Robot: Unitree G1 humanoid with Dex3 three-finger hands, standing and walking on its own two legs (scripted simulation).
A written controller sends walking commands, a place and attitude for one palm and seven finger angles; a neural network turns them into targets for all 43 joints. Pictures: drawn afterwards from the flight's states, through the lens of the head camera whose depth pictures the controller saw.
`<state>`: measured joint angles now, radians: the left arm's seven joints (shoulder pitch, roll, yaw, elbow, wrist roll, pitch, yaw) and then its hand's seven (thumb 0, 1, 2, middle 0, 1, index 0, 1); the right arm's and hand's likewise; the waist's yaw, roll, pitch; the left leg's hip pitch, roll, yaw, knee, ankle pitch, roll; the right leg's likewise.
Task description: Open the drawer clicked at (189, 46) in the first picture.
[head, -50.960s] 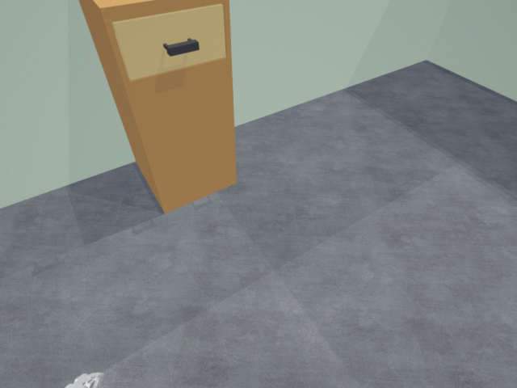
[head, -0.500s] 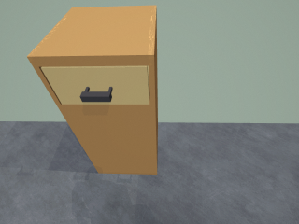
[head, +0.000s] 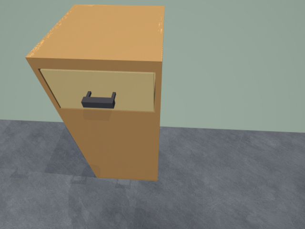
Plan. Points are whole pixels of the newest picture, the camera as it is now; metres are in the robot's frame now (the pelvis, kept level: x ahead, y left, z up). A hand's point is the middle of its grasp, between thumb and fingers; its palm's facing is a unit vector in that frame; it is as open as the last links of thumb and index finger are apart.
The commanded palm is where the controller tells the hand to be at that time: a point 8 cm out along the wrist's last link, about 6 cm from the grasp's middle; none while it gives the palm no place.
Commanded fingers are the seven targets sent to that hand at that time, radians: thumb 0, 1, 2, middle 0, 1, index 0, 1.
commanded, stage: come to a stop and stand still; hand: left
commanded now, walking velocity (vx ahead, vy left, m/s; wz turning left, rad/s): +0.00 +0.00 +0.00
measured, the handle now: (100, 98) +0.51 +0.21 +0.03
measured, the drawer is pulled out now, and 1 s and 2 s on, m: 0.00 0.00 0.00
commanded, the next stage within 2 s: look again from close up in 0.28 s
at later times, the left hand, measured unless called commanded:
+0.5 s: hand out of the picture +0.01 +0.18 -0.18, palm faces +0.02 -0.98 -0.20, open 7.3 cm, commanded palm none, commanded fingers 0.00 0.90 0.90 -0.20 -0.30 -0.20 -0.30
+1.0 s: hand out of the picture +0.00 +0.18 -0.18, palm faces +0.02 -0.98 -0.19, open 7.3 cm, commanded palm +0.10 +0.23 -0.06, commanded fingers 0.00 0.85 0.88 -0.20 -0.33 -0.20 -0.33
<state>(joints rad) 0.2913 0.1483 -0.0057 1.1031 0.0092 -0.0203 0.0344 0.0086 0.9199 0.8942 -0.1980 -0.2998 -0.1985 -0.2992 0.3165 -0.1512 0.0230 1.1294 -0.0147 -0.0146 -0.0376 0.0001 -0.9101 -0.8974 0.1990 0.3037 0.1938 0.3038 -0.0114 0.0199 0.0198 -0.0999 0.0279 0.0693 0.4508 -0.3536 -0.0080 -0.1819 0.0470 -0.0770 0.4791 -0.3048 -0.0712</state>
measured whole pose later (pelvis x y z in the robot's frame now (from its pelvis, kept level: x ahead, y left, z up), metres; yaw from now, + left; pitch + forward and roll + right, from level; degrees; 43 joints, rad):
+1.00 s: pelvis +0.01 +0.01 +0.00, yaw +0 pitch +0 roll +0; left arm 0.29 0.14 0.00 1.11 0.02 -0.02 0.05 0.01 0.92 0.89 -0.20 -0.30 -0.20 -0.30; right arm 0.30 -0.12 0.02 1.15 -0.01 -0.02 -0.05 0.00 -0.91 -0.90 0.20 0.30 0.19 0.30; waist 0.00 0.00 0.02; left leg -0.11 0.02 0.07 0.47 -0.37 0.00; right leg -0.17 0.04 -0.08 0.48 -0.31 -0.05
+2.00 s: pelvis -0.05 +0.01 +0.00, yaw +0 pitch +2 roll +1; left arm 0.16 0.41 -0.06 -0.06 0.98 0.01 0.23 0.00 -0.09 0.47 -0.29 -0.94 -0.29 -0.94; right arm 0.18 -0.28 -0.02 0.64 -0.02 0.11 -0.03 0.01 -0.91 -0.90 0.20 0.30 0.20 0.30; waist 0.07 0.07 0.00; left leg -0.25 -0.01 0.07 0.53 -0.31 0.02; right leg -0.34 0.01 -0.06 0.57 -0.26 -0.05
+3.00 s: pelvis -0.05 +0.03 +0.01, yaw +2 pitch +0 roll +0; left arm -0.19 0.56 0.00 0.01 0.86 0.02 -0.02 0.00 -0.49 0.30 -0.32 -1.20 -0.32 -1.20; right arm 0.11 -0.27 0.01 0.66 0.02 0.16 0.02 0.01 -0.91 -0.90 0.20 0.30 0.19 0.30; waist 0.10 0.10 0.02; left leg -0.16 -0.04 0.04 0.37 -0.22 0.04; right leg -0.22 -0.01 -0.08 0.39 -0.17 -0.03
